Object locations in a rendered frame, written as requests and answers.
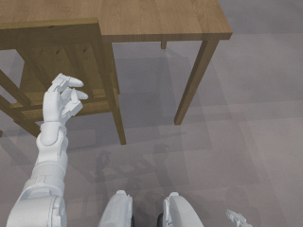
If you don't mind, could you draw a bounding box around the left robot hand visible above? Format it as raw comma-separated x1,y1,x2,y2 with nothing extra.
43,73,88,125

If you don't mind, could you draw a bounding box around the robot right shin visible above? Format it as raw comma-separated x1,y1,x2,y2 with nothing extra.
162,192,179,227

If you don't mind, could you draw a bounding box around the right robot hand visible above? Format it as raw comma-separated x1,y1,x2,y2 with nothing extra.
225,209,253,227

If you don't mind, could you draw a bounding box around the left robot forearm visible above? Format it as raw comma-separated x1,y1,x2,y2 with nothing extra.
6,121,68,227

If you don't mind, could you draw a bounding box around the left robot upper arm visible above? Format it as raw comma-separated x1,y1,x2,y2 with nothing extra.
9,195,67,227

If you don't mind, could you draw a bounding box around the chair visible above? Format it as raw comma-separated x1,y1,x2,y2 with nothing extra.
0,17,127,146

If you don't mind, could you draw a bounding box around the table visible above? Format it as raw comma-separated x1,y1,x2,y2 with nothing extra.
0,0,233,138

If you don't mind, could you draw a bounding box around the robot right thigh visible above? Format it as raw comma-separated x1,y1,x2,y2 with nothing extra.
163,196,204,227

